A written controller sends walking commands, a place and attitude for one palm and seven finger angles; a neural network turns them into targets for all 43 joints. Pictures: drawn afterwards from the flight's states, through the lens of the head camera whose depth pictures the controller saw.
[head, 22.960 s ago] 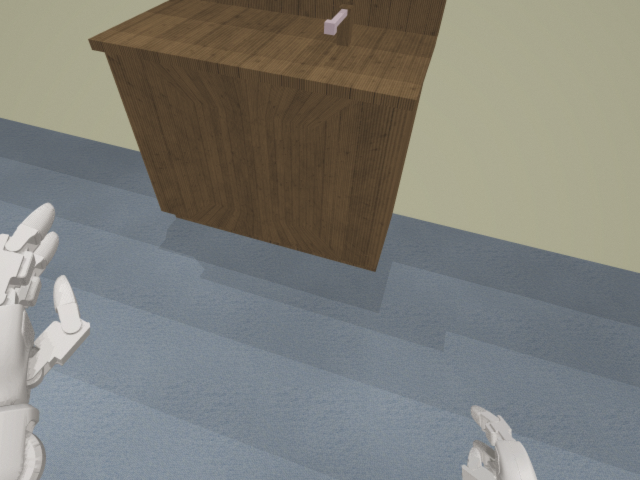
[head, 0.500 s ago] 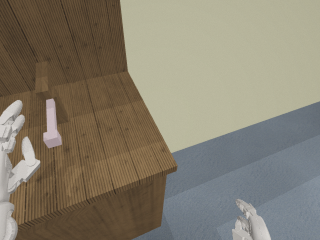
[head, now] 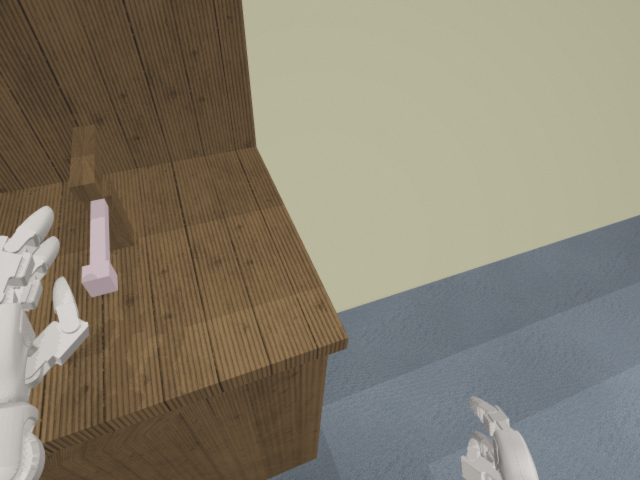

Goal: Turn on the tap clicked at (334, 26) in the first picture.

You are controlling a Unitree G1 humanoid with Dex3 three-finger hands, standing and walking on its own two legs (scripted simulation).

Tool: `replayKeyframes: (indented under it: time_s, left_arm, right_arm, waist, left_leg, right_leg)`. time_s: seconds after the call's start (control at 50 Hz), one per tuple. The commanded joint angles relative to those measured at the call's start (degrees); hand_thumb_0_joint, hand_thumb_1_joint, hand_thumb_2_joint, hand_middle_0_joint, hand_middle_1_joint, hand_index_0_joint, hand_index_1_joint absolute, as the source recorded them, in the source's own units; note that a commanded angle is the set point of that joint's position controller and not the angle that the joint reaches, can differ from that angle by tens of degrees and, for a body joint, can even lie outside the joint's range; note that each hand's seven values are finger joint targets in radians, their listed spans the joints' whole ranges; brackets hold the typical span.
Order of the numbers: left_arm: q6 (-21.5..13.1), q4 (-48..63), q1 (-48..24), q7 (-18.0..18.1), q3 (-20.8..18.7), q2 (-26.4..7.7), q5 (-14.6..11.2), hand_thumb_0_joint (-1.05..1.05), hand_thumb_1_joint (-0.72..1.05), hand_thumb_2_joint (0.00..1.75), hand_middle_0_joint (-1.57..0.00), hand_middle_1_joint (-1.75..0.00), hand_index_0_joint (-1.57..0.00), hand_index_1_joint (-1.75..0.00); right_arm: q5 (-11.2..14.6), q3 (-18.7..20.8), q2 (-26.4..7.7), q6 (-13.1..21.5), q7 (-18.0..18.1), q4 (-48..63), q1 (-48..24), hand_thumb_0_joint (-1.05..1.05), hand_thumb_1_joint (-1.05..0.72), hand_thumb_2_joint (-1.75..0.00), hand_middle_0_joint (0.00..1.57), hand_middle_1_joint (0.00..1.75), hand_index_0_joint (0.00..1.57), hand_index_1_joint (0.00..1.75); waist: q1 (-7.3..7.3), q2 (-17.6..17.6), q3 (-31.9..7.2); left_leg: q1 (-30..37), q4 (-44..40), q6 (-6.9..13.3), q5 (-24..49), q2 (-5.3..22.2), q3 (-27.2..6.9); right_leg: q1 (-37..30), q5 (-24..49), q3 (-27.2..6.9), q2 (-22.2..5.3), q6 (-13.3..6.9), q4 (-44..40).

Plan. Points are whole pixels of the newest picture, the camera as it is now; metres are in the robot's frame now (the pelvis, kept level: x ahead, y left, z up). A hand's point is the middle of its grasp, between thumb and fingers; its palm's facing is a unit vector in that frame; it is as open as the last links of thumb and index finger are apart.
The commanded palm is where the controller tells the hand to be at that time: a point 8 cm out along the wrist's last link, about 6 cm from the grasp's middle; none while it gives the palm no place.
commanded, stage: look again from close up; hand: left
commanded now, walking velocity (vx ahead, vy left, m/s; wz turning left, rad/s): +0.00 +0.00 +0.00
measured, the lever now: (100, 278) +0.30 +0.28 +0.11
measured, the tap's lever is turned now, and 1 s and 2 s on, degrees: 0 1 1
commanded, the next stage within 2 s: turn the palm inward beside the body in 0.14 s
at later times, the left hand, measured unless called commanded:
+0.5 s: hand (105, 310) +0.24 +0.24 +0.15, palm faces +0.34 -0.89 -0.31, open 7.4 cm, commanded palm +0.16 +0.28 +0.17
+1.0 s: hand (125, 321) +0.22 +0.21 +0.16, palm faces +0.50 -0.83 -0.26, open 7.4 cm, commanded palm +0.15 +0.25 +0.17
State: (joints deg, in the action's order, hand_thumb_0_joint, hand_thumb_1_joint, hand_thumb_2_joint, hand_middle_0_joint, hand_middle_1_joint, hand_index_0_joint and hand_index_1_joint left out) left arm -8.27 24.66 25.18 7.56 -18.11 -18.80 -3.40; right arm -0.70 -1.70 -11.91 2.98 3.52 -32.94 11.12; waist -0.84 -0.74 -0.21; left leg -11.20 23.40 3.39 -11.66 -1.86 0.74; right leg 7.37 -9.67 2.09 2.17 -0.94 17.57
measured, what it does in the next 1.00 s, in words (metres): shifts its weight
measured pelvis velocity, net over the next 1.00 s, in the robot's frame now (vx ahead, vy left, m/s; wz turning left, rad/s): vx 0.01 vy -0.06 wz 0.04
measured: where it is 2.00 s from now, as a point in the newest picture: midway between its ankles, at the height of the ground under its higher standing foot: outside the picture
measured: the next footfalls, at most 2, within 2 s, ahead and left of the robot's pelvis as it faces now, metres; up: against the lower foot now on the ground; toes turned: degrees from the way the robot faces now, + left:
none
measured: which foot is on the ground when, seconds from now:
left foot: down 0.00-1.00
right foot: down 0.00-1.00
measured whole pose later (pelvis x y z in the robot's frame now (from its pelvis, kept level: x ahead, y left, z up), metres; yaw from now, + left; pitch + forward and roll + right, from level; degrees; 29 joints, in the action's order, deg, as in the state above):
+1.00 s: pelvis +0.01 -0.06 -0.02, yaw +2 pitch +0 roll +1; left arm 4.5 25.8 19.2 7.6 -19.3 -19.7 -9.6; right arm 1.3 -1.8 -13.1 5.6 4.1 -37.9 8.3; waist -4.0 -1.5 -3.2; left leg -16.9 35.3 -0.9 -18.6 -0.4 -2.1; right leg 14.9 -20.3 4.1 4.2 -5.4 34.8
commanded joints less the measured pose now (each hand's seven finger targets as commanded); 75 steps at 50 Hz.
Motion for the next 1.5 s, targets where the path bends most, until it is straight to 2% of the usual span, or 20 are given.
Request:
replayKeyframes:
  time_s: [0.0,0.2,0.22,0.24,0.26,0.28,0.32,0.36,0.42,0.48,0.52,0.58,0.64,0.76,0.88,0.92,0.98,1.1,1.32,1.48]
  left_arm:
    - [-3.85,13.56,-5.36,0.90,-5.64,-9.50,0.12,0.00,0.90,0.90,-0.20,-0.30,-0.20,-0.30]
    - [-3.51,13.36,-3.78,1.04,-5.74,-9.38,0.05,0.00,0.90,0.90,-0.20,-0.30,-0.20,-0.30]
    - [-12.25,25.99,-59.43,1.63,-21.44,-53.96,3.86,0.00,0.90,0.90,-0.20,-0.30,-0.20,-0.30]
    - [-1.66,-3.86,-42.06,-1.52,-16.52,-22.59,6.46,0.00,0.90,0.90,-0.20,-0.30,-0.20,-0.30]
    - [0.96,-6.33,-30.88,-2.91,-6.54,-13.62,2.35,0.00,0.90,0.90,-0.20,-0.30,-0.20,-0.30]
    - [2.58,-1.48,-26.33,-3.51,-7.40,-12.26,-0.13,0.00,0.90,0.90,-0.20,-0.30,-0.20,-0.30]
    - [7.71,-4.70,-24.60,-6.41,-1.61,-3.68,-7.69,0.00,0.90,0.90,-0.20,-0.30,-0.20,-0.30]
    - [10.20,0.87,-20.64,-7.45,1.74,-3.41,-7.36,0.00,0.90,0.90,-0.20,-0.30,-0.20,-0.30]
    - [11.96,4.92,-14.13,-4.39,-2.39,-10.86,0.02,0.00,0.90,0.90,-0.20,-0.30,-0.20,-0.30]
    - [8.11,12.94,-13.97,0.29,-6.81,-12.29,0.70,0.00,0.90,0.90,-0.20,-0.30,-0.20,-0.30]
    - [4.23,19.63,-17.34,3.45,-13.55,-18.53,-0.78,0.00,0.90,0.90,-0.20,-0.30,-0.20,-0.30]
    - [2.79,12.83,-13.00,5.14,-8.66,-10.19,-1.98,0.00,0.90,0.90,-0.20,-0.30,-0.20,-0.30]
    - [8.62,8.44,-14.76,2.76,-6.18,-9.24,-2.89,0.00,0.90,0.90,-0.20,-0.30,-0.20,-0.30]
    - [13.31,11.54,-20.63,-2.02,-2.08,-10.15,-4.52,0.00,0.90,0.90,-0.20,-0.30,-0.20,-0.30]
    - [6.81,12.97,-15.99,1.16,-9.17,-13.28,-5.14,0.00,0.90,0.90,-0.20,-0.30,-0.20,-0.30]
    - [8.09,11.07,-11.07,2.14,-13.31,-15.96,-5.25,0.00,0.90,0.90,-0.20,-0.30,-0.20,-0.30]
    - [11.63,12.42,-7.62,1.21,-10.46,-11.72,-6.81,0.00,0.90,0.90,-0.20,-0.30,-0.20,-0.30]
    - [14.46,14.11,-6.15,-1.26,-9.01,-9.66,-9.22,0.00,0.90,0.90,-0.20,-0.30,-0.20,-0.30]
    - [11.15,17.87,-8.15,3.53,-5.52,-7.62,-6.50,0.00,0.90,0.90,-0.20,-0.30,-0.20,-0.30]
    - [17.00,17.07,-9.26,4.07,-2.67,-5.45,-8.26,0.00,0.90,0.90,-0.20,-0.30,-0.20,-0.30]
  right_arm:
    - [0.01,2.78,-7.16,2.86,1.00,9.39,-6.57,0.00,-0.90,-0.90,0.20,0.30,0.20,0.30]
    - [0.16,2.91,-7.29,2.55,0.95,9.21,-6.33,0.00,-0.90,-0.90,0.20,0.30,0.20,0.30]
    - [4.25,-7.75,-9.75,1.50,4.28,16.86,-0.43,0.00,-0.90,-0.90,0.20,0.30,0.20,0.30]
    - [-0.72,1.77,-5.20,2.40,3.42,5.53,-4.28,0.00,-0.90,-0.90,0.20,0.30,0.20,0.30]
    - [-1.41,2.52,-7.91,3.19,-0.16,3.86,-2.96,0.00,-0.90,-0.90,0.20,0.30,0.20,0.30]
    - [-0.16,4.46,-10.91,2.37,-1.42,4.77,-3.56,0.00,-0.90,-0.90,0.20,0.30,0.20,0.30]
    - [1.92,3.07,-10.35,2.96,-0.99,6.16,-9.26,0.00,-0.90,-0.90,0.20,0.30,0.20,0.30]
    - [2.27,2.44,-10.43,3.56,-2.12,6.74,-11.75,0.00,-0.90,-0.90,0.20,0.30,0.20,0.30]
    - [2.19,2.14,-10.79,2.29,-2.85,7.91,-13.63,0.00,-0.90,-0.90,0.20,0.30,0.20,0.30]
    - [0.46,2.48,-9.33,2.10,-2.86,8.64,-13.96,0.00,-0.90,-0.90,0.20,0.30,0.20,0.30]
    - [0.18,2.28,-8.79,2.04,-2.28,7.97,-14.39,0.00,-0.90,-0.90,0.20,0.30,0.20,0.30]
    - [0.28,2.06,-7.28,2.65,-2.41,5.67,-12.55,0.00,-0.90,-0.90,0.20,0.30,0.20,0.30]
    - [1.41,1.98,-8.50,1.80,-1.39,4.56,-12.58,0.00,-0.90,-0.90,0.20,0.30,0.20,0.30]
    - [2.32,1.54,-8.33,4.48,2.13,5.77,-13.16,0.00,-0.90,-0.90,0.20,0.30,0.20,0.30]
    - [1.55,2.38,-7.43,6.30,1.74,3.87,-11.18,0.00,-0.90,-0.90,0.20,0.30,0.20,0.30]
    - [1.90,2.45,-7.72,5.60,1.41,2.95,-10.24,0.00,-0.90,-0.90,0.20,0.30,0.20,0.30]
    - [2.47,2.16,-7.65,5.28,1.10,4.45,-9.52,0.00,-0.90,-0.90,0.20,0.30,0.20,0.30]
    - [3.21,2.56,-8.53,5.86,1.95,5.22,-8.86,0.00,-0.90,-0.90,0.20,0.30,0.20,0.30]
    - [3.10,2.16,-7.51,8.72,2.11,4.24,-9.68,0.00,-0.90,-0.90,0.20,0.30,0.20,0.30]
    - [3.40,1.21,-7.31,9.13,3.13,4.89,-13.18,0.00,-0.90,-0.90,0.20,0.30,0.20,0.30]
  waist:
    - [0.07,-1.62,-6.83]
    - [-0.03,-2.77,-6.20]
    - [4.04,-19.03,4.66]
    - [-2.49,-14.12,-6.38]
    - [1.04,-5.70,-3.03]
    - [-1.34,-8.92,-12.33]
    - [-3.27,-9.00,-13.07]
    - [-3.87,-2.87,-8.68]
    - [-4.16,1.12,-4.26]
    - [-3.67,4.82,-7.98]
    - [-5.00,0.67,-11.36]
    - [-3.93,-4.49,-8.46]
    - [-2.01,-7.76,-4.31]
    - [-1.32,2.25,-4.57]
    - [-3.43,3.30,-10.13]
    - [-4.78,-0.90,-12.08]
    - [-4.26,-3.00,-12.21]
    - [-3.03,5.69,-10.76]
    - [-3.80,-3.64,-7.10]
    - [-3.98,1.84,-3.65]
  left_leg:
    - [2.29,-3.64,-2.05,9.15,4.24,-4.72]
    - [1.24,-4.90,-2.44,8.91,4.44,-5.36]
    - [-23.28,-8.39,-0.01,-15.76,4.50,-9.78]
    - [-0.58,-2.42,-6.09,6.43,2.23,-5.02]
    - [3.72,-3.91,-9.57,14.38,3.39,-5.51]
    - [11.39,-3.28,-10.08,15.57,4.36,-6.57]
    - [11.22,-3.19,-9.64,6.96,2.90,-6.11]
    - [5.72,-3.27,-7.31,2.19,2.20,-5.68]
    - [-0.20,-3.71,-5.00,0.12,2.73,-4.44]
    - [0.11,-1.16,-4.37,1.93,2.82,-4.48]
    - [0.83,-0.26,-4.41,-0.33,2.76,-3.73]
    - [-0.11,2.69,-4.11,1.71,1.91,-2.54]
    - [-2.90,3.82,-2.66,-4.01,0.96,-1.56]
    - [-3.10,7.15,-0.94,-5.49,0.67,-1.96]
    - [-5.10,10.73,-2.00,1.76,1.26,-2.71]
    - [-5.26,11.07,-2.21,5.48,0.93,-1.80]
    - [-4.57,10.85,-2.11,10.12,0.82,-0.87]
    - [-5.26,11.26,-1.64,10.00,1.19,-1.30]
    - [-3.20,9.34,-1.31,5.72,0.58,-1.61]
    - [-4.56,6.59,-1.21,-3.57,0.98,-3.09]
  right_leg:
    - [-2.35,9.19,-4.05,-4.27,0.16,-1.97]
    - [-3.10,8.46,-3.48,-3.72,0.15,-1.51]
    - [-13.96,-3.31,-2.83,0.53,3.74,9.95]
    - [-0.98,-0.95,-0.53,0.27,-1.59,10.62]
    - [5.67,0.79,3.93,2.07,-2.07,8.71]
    - [8.07,0.91,2.26,2.47,-1.61,10.78]
    - [8.82,-0.64,1.51,0.99,-1.89,11.33]
    - [6.62,1.33,2.64,0.16,-1.92,10.42]
    - [6.16,-0.98,2.71,0.40,-1.81,10.42]
    - [7.04,-2.53,2.64,0.29,-1.35,11.41]
    - [6.51,-4.92,1.70,0.69,-1.34,11.56]
    - [8.42,-3.93,1.36,0.20,-1.55,11.49]
    - [10.23,-6.56,0.27,-1.33,-1.19,9.53]
    - [9.99,-13.73,-4.50,-3.35,0.79,5.10]
    - [4.22,4.08,-8.84,-6.66,2.97,8.07]
    - [1.54,13.73,-8.07,-6.72,2.86,10.62]
    - [0.62,23.89,-5.49,-6.50,2.89,12.74]
    - [0.53,29.30,-5.49,-6.69,4.56,12.56]
    - [8.16,5.50,-2.49,-3.88,0.96,11.12]
    - [9.45,-11.22,-3.45,-3.74,0.86,6.51]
